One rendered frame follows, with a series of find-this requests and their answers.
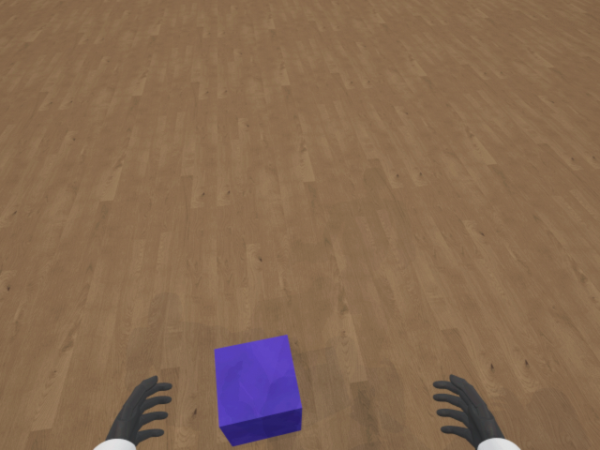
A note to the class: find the robot right hand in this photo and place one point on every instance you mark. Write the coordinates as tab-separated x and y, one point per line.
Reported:
480	422

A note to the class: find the carton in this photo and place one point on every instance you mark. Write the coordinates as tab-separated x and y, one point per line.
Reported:
257	391

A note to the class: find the robot left hand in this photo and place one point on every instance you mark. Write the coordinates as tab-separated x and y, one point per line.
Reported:
130	419

